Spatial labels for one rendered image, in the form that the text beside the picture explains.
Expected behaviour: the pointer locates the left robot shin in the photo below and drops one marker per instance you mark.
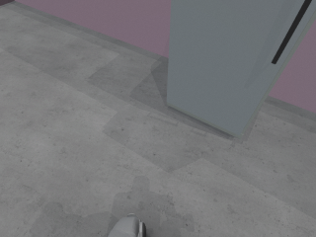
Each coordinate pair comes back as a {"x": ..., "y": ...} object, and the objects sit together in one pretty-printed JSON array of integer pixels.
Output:
[{"x": 132, "y": 215}]

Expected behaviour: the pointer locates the handle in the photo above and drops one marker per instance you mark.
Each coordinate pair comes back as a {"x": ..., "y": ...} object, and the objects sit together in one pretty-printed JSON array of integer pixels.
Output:
[{"x": 291, "y": 30}]

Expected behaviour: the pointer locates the robot left thigh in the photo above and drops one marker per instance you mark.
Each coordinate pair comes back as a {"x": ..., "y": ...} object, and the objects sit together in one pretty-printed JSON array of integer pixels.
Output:
[{"x": 128, "y": 227}]

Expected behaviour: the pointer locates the fridge door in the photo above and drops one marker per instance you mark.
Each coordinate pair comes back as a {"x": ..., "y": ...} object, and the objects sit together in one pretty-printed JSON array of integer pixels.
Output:
[{"x": 221, "y": 52}]

